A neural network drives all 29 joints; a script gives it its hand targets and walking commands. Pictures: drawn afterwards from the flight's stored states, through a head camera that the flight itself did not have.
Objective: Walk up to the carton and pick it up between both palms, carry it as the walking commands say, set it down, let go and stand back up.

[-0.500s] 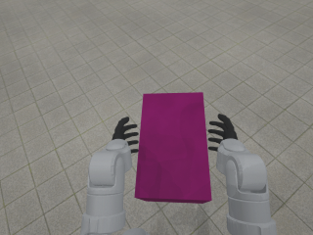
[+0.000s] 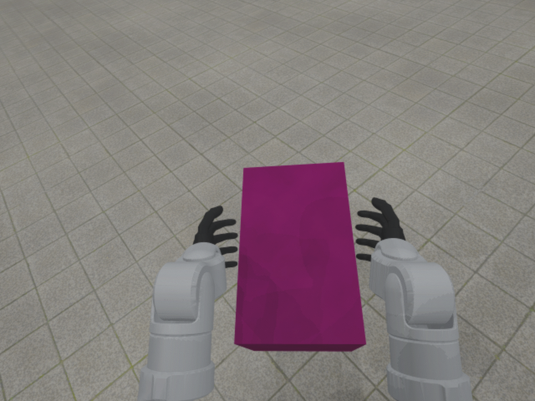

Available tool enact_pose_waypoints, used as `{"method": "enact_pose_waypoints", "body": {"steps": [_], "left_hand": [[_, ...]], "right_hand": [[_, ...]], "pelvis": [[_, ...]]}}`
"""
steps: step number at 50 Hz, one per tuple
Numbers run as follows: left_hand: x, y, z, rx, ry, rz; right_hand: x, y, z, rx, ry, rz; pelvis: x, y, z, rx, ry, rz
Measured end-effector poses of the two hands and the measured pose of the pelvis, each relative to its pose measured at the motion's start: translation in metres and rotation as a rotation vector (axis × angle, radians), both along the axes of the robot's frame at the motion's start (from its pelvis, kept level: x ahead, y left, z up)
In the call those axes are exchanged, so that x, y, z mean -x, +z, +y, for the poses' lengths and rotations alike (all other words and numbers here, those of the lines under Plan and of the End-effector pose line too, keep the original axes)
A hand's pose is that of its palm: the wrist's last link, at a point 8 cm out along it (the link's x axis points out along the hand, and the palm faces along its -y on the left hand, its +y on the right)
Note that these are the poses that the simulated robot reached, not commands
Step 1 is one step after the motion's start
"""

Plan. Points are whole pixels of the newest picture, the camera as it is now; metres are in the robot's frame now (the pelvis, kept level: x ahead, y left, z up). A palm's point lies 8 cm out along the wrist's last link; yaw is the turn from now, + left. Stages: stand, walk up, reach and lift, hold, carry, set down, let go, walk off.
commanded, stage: carry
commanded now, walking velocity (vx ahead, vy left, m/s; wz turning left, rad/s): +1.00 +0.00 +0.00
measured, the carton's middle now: (297, 259) +0.34 -0.01 -0.02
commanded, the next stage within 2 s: none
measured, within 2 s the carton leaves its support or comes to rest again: neither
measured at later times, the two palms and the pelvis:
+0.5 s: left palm (238, 45) +0.89 +0.12 +0.10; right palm (338, 35) +0.89 -0.13 +0.11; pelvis +0.60 +0.00 +0.01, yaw -3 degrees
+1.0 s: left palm out of the picture +1.45 +0.10 +0.10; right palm out of the picture +1.45 -0.15 +0.11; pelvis +1.15 -0.02 +0.01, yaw -1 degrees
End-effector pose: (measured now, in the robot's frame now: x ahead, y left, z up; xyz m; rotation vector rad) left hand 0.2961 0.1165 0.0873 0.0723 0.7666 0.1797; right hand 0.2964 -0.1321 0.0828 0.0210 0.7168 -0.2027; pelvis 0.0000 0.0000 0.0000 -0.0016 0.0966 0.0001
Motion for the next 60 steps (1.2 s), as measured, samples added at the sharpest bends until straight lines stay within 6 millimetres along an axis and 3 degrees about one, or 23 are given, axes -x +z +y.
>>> {"method": "enact_pose_waypoints", "body": {"steps": [6,10,16,22,29,34,39,42,45,47,49,53,60], "left_hand": [[-0.125,-0.003,0.005,0.030,0.068,0.074],[-0.217,0.001,0.014,0.055,0.109,0.022],[-0.381,0.005,0.018,0.041,0.027,-0.078],[-0.523,0.017,0.007,0.034,-0.012,-0.029],[-0.693,0.008,-0.013,-0.001,-0.005,-0.027],[-0.801,0.003,-0.015,0.028,0.046,0.037],[-0.899,0.003,-0.001,0.077,0.129,0.032],[-0.971,0.010,0.003,0.064,0.104,-0.014],[-1.054,0.020,-0.001,0.051,0.042,-0.132],[-1.100,0.023,-0.006,0.068,0.026,-0.164],[-1.135,0.019,-0.010,0.062,0.022,-0.116],[-1.188,0.013,-0.019,0.005,0.003,0.005],[-1.290,0.027,-0.041,0.006,0.003,-0.033]], "right_hand": [[-0.141,0.004,0.005,0.027,0.062,0.068],[-0.240,0.009,0.015,0.035,0.094,0.018],[-0.385,0.014,0.017,0.028,0.028,-0.078],[-0.519,0.030,0.006,0.028,-0.004,-0.041],[-0.692,0.010,-0.014,-0.001,0.005,-0.038],[-0.811,0.012,-0.014,0.034,0.046,0.028],[-0.928,0.019,0.001,0.055,0.115,0.020],[-0.997,0.025,0.003,0.038,0.105,-0.021],[-1.067,0.031,-0.002,0.026,0.049,-0.134],[-1.107,0.033,-0.007,0.044,0.025,-0.157],[-1.138,0.029,-0.011,0.037,0.021,-0.113],[-1.190,0.019,-0.021,-0.011,0.015,-0.009],[-1.294,0.030,-0.041,0.006,0.010,-0.045]], "pelvis": [[-0.125,0.025,-0.013,-0.047,0.056,0.082],[-0.216,0.024,-0.014,-0.062,0.076,0.091],[-0.381,-0.002,0.011,-0.028,-0.007,-0.006],[-0.524,0.015,0.009,-0.028,-0.041,-0.016],[-0.698,0.001,-0.011,-0.021,-0.022,-0.021],[-0.801,0.022,-0.027,-0.052,0.025,0.065],[-0.903,0.035,-0.034,-0.058,0.079,0.076],[-0.979,0.028,-0.027,-0.037,0.061,0.031],[-1.062,0.002,-0.015,-0.001,0.001,-0.025],[-1.104,-0.004,-0.015,-0.022,-0.010,-0.017],[-1.134,0.004,-0.016,-0.039,-0.016,-0.006],[-1.190,0.020,-0.020,-0.038,-0.031,-0.018],[-1.289,0.025,-0.040,-0.064,-0.016,0.048]]}}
